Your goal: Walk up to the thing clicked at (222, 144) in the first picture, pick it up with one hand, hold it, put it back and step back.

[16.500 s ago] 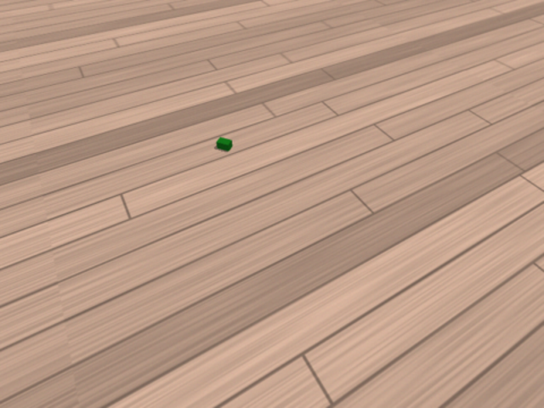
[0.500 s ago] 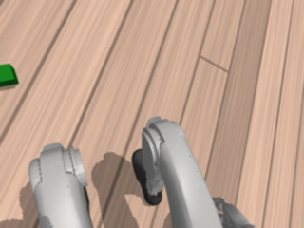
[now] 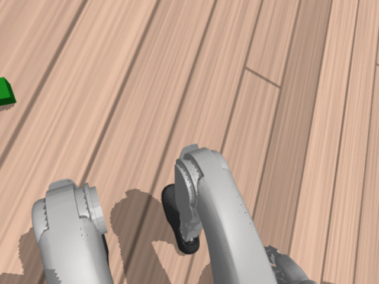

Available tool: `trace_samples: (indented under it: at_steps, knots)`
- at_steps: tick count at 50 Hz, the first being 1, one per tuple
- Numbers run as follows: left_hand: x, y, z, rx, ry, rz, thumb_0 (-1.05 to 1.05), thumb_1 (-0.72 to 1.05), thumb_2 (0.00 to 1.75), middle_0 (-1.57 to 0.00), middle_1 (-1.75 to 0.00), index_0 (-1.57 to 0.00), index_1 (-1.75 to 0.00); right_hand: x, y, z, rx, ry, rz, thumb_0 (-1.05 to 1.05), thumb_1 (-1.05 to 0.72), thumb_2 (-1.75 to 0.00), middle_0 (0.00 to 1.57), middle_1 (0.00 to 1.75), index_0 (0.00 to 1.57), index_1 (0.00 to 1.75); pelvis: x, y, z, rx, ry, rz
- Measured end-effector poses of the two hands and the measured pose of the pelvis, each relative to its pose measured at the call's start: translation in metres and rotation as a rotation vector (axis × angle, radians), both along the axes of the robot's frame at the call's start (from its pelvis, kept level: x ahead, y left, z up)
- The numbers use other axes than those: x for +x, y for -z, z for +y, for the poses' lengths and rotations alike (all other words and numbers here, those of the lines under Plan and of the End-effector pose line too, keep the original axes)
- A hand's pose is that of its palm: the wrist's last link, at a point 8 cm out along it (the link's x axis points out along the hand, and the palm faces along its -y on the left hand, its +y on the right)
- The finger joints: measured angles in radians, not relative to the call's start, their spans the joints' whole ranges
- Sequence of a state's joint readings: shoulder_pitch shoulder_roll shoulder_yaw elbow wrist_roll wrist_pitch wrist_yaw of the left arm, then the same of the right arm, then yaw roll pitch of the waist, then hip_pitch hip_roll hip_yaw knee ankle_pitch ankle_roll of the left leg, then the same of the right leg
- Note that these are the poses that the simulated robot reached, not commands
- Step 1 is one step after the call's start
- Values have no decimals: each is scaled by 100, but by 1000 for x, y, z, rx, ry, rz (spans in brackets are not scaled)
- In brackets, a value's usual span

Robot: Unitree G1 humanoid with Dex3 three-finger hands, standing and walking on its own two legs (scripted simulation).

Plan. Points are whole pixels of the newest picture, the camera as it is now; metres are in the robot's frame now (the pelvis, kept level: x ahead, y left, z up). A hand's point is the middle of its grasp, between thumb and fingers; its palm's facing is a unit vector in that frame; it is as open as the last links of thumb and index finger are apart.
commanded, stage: rise first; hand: left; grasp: from above
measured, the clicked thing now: out of the picture +0.53 +0.30 -0.31
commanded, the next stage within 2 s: approach in 0.16 s
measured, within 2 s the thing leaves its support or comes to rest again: neither
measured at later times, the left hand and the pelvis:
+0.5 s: hand out of the picture +0.50 +0.32 -0.18, palm faces -0.43 -0.07 -0.90, open 12.2 cm; pelvis +0.00 +0.00 +0.00, yaw +0 degrees
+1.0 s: hand out of the picture +0.51 +0.30 -0.18, palm faces -0.47 -0.08 -0.88, open 12.1 cm; pelvis -0.01 +0.00 +0.00, yaw -1 degrees
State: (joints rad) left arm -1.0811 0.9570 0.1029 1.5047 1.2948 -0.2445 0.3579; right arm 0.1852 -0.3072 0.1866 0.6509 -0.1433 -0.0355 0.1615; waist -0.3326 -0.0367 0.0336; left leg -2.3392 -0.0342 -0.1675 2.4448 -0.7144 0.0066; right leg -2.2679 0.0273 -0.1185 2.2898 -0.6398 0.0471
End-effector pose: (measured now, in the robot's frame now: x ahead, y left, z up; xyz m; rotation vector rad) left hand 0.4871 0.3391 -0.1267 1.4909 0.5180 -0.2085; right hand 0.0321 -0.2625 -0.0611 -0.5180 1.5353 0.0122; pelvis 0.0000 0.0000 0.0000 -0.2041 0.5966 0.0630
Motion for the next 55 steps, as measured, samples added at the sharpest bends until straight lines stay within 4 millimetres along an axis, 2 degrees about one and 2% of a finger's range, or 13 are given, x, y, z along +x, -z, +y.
trace_samples:
  at_steps: [21,25,34,39,43,48,55]
  knots:
    - [6,-3,-3,0,18,4,0,-21,75,-38,-72,-37,-72,0,-5,0,-16,-13,-7,0,-90,-90,20,30,21,30,-2,0,1,-5,1,-6]
    - [19,-4,-15,-6,48,-15,0,-22,75,-38,-74,-37,-74,-3,-7,1,-25,-11,-3,-1,-90,-90,20,30,21,30,-2,0,1,-5,2,-3]
    - [57,-12,-56,-1,66,-75,0,-21,74,-38,-75,-38,-75,-20,-14,5,-37,41,-11,-1,-90,-90,20,30,21,30,0,0,1,-8,10,16]
    - [57,-11,-67,22,31,-48,0,-20,73,-40,-72,-39,-72,-31,-13,10,-7,87,2,-1,-90,-90,20,30,21,30,0,-3,0,-1,17,22]
    - [46,-6,-63,30,1,8,0,-20,73,-40,-71,-40,-71,-36,-9,12,18,95,15,0,-90,-89,20,30,21,30,-2,-5,-1,5,20,10]
    - [34,0,-45,15,-19,42,0,-20,72,-41,-70,-40,-70,-34,-5,9,14,66,22,0,-90,-89,20,30,21,30,-6,-2,-2,5,18,-9]
    - [37,-5,-26,6,12,4,0,-20,72,-41,-70,-40,-71,-21,-7,1,-33,6,32,0,-90,-90,20,30,21,30,-7,2,-1,-4,12,-14]
